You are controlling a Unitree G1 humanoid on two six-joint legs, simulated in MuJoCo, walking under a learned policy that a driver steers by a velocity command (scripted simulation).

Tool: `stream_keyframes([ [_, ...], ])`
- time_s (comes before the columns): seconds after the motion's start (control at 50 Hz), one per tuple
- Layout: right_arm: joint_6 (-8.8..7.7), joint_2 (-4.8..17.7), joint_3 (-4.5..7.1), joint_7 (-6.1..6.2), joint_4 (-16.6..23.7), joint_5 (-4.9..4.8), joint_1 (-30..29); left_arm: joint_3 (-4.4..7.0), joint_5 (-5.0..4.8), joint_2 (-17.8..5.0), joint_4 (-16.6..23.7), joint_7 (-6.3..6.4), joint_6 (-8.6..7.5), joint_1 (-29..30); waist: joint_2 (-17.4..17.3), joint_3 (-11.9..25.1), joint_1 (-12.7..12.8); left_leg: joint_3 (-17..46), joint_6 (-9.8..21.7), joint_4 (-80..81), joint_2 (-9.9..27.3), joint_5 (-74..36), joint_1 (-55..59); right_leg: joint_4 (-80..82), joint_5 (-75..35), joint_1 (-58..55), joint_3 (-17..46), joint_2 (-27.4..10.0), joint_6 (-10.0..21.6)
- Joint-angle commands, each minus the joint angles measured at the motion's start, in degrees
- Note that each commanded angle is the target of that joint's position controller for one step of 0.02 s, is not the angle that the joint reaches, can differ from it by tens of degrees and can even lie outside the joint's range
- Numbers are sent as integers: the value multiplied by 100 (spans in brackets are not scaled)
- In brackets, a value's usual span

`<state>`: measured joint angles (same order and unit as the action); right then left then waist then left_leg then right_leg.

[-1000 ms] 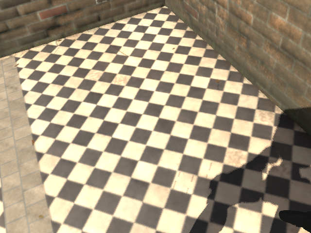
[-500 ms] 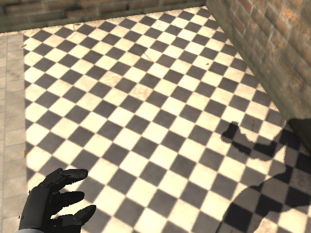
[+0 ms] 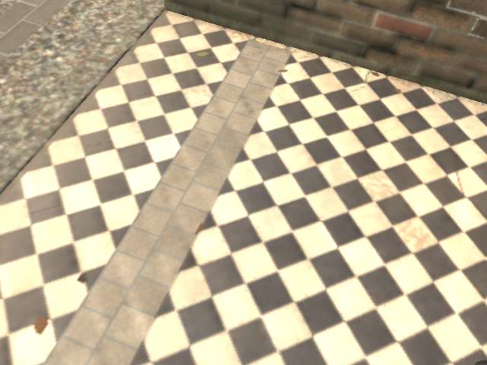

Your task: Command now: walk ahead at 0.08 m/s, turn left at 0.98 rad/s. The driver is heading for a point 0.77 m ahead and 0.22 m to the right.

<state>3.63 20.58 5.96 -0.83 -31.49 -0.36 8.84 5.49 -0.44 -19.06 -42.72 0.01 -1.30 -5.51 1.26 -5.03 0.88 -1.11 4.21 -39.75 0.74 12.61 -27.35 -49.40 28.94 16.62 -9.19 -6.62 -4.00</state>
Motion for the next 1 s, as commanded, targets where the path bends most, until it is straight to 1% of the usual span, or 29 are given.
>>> stream_keyframes([
  [0.02,-354,1314,328,-41,471,140,744,74,7,-648,691,10,-46,195,-1285,1625,-391,3787,1743,2174,1779,-1408,2809,-2615,617,2614,1441,669,134],
  [0.04,-405,1040,240,-3,446,35,500,71,-24,-637,625,53,-44,210,-876,1371,-266,3268,1401,2105,1640,-1086,2566,-2407,119,2661,1428,512,248],
  [0.06,-376,745,128,64,480,-42,237,72,39,-647,471,113,-1,125,-550,1324,-175,2784,1127,1962,1522,-1212,2305,-2146,-209,2479,1407,303,238],
  [0.08,-336,561,31,143,510,-6,-23,74,67,-661,395,134,50,51,-573,1369,-65,2331,992,1875,1393,-1655,1913,-1928,-413,2042,1342,229,202],
  [0.12,-343,338,-105,217,459,172,-120,6,41,-451,221,99,116,-183,-563,1610,7,1737,939,1783,1194,-2546,1583,-1788,-686,1329,1130,279,86],
  [0.14,-376,215,-151,222,313,165,59,-64,11,-283,106,50,111,-428,-508,1793,1,1505,888,1935,1064,-1571,1646,-1403,-892,1174,1032,234,65],
  [0.18,-439,483,-59,197,116,77,371,-132,-90,-200,117,-57,93,-382,-886,1513,-240,1694,874,2477,1118,1209,1621,-809,-1196,1323,871,220,136],
  [0.22,-542,635,-25,194,21,143,359,-112,-141,-354,241,-84,77,-111,-1005,1079,-339,2037,856,2863,1408,2265,1556,-454,-1312,1620,1017,185,273],
  [0.28,-725,579,-12,187,-167,89,419,-82,-116,-378,234,-81,-2,-168,-892,810,-353,2013,772,3105,1730,2460,2037,-257,-1420,2202,1200,77,410],
  [0.34,-841,487,5,176,-322,32,433,-84,-122,-248,250,-94,-40,-244,-797,578,-324,1605,637,3245,1863,2255,2310,-234,-1473,2579,1195,-89,441],
  [0.42,-874,522,68,123,-392,-7,93,-127,-116,-67,300,-148,-15,-515,-772,469,-100,665,427,3321,1811,1849,1963,-12,-1465,2064,901,-243,480],
  [0.48,-852,564,113,53,-434,-53,-177,-121,-137,-122,319,-163,33,-748,-770,415,59,68,290,3217,1765,1892,1738,128,-1179,1453,535,-284,618],
  [0.52,-790,497,107,19,-467,-92,-382,-110,-166,-133,233,-147,49,-1128,-564,322,280,-292,189,2792,1703,2098,1625,430,-1219,980,204,-181,780],
  [0.54,-757,367,71,18,-448,-102,-574,-73,-145,-158,38,-137,48,-1608,-268,288,503,-618,102,2165,1492,2046,1324,735,-1318,389,-95,65,891],
  [0.56,-736,90,-14,31,-410,-9,-640,66,-93,-396,-314,-127,32,-2456,468,436,777,-1036,4,663,1066,1213,937,962,-1061,-505,-335,549,1038],
  [0.58,-722,-251,-152,71,-198,128,-1083,239,-55,-844,-561,-128,-39,-3620,1653,368,1340,-1191,-259,-2333,676,544,-549,1442,-342,-1420,936,290,1496],
  [0.6,-859,-778,-311,46,155,174,-942,129,-96,-1142,-216,-250,-242,-3160,2732,51,546,-301,-497,-4115,-339,2060,-2649,2700,130,-1773,4066,-360,2204],
  [0.62,-1065,-301,-261,8,403,-54,-1090,101,-66,-1028,195,-358,-389,-2829,2121,592,654,471,-363,-4521,-364,1759,-3536,4191,1409,-2472,5963,-1040,2616],
  [0.64,-1235,24,-207,-64,405,-218,-1346,68,-36,-865,286,-341,-474,-2679,952,676,643,695,-202,-4497,-9,1298,-3811,4025,1679,-2648,6048,-1356,2522],
  [0.66,-1307,-46,-227,-70,341,-156,-1374,38,-35,-803,325,-309,-462,-2524,99,679,530,727,-169,-4041,214,880,-3484,3696,1407,-2275,5572,-1284,2360],
  [0.68,-1311,-126,-238,-52,234,-48,-1248,-41,-18,-632,386,-272,-423,-2302,-106,488,328,761,-208,-3488,338,481,-3027,3585,998,-1710,4986,-1043,2258],
  [0.7,-1283,-73,-188,-73,170,-23,-1105,-109,-1,-457,467,-193,-392,-2132,57,400,142,814,-257,-2973,364,202,-2562,3607,729,-1300,4545,-810,2181],
  [0.74,-1193,62,-112,-94,127,-26,-1264,-170,-37,-292,483,-29,-348,-2165,161,185,141,685,-434,-1998,242,-413,-2194,3819,-153,-1101,3828,-481,2016],
  [0.78,-1177,-110,-160,-111,205,14,-1740,-195,-87,-198,357,109,-306,-2349,84,-12,247,478,-601,-931,-7,-1086,-1896,3892,-1345,-967,3248,-172,1871],
  [0.82,-1181,-452,-278,-216,149,6,-1988,-257,-76,-25,152,219,-265,-2408,360,-31,339,13,-643,40,-214,-1937,-1365,3987,-2245,-878,2364,128,1626],
  [0.88,-1161,-548,-305,-314,227,-114,-2451,-292,-72,84,-193,190,-298,-2822,644,-213,642,-256,-449,851,-240,-2433,-991,4285,-2786,-1169,1985,0,1423],
  [0.92,-1187,-483,-285,-378,311,-185,-2683,-279,-73,43,-384,173,-307,-2930,689,-309,713,-425,-218,1295,-268,-2291,-1143,4166,-3716,-1812,1726,-124,1254],
  [0.96,-1226,-325,-220,-434,366,-214,-2592,-216,9,-189,-513,198,-296,-2886,864,-28,547,-703,62,1338,-514,-2030,-868,3723,-6124,-2433,1437,-255,1046],
  [1.0,-1141,-19,-94,-398,232,-313,-1772,-115,222,-462,-549,244,-243,-2746,1117,617,-9,-908,291,977,-852,-1419,-95,2698,-8859,-2956,1238,-438,915],
])
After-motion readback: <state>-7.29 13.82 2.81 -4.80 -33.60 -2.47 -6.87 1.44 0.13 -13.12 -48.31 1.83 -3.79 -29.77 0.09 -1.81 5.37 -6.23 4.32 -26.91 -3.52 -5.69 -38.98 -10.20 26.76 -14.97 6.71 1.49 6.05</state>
